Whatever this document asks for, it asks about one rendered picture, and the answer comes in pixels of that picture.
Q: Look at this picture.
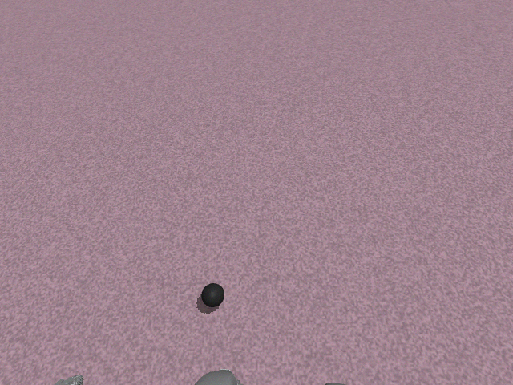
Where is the ball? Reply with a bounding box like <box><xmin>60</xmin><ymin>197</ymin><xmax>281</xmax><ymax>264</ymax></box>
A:
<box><xmin>201</xmin><ymin>283</ymin><xmax>224</xmax><ymax>307</ymax></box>

